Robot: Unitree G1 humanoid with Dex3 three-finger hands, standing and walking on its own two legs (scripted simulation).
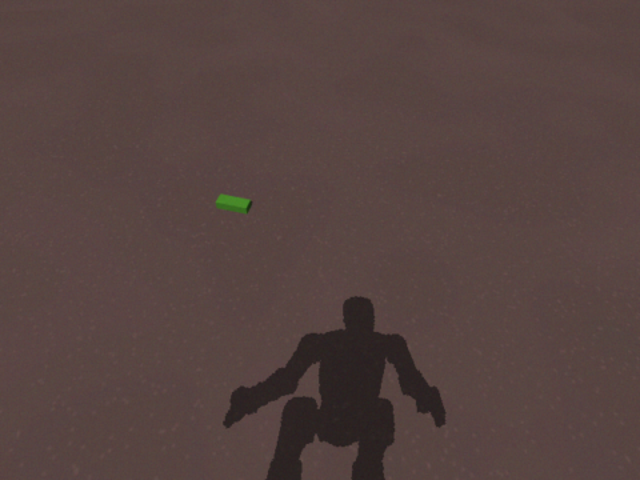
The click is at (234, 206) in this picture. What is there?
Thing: flat box
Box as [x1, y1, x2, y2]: [216, 194, 250, 213]
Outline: 216,201 216,206 219,208 244,213 247,212 250,206 249,199 220,194
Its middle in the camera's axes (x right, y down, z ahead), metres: -0.39 -0.13 +1.74
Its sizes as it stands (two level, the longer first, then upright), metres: 0.141 0.055 0.036
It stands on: the floor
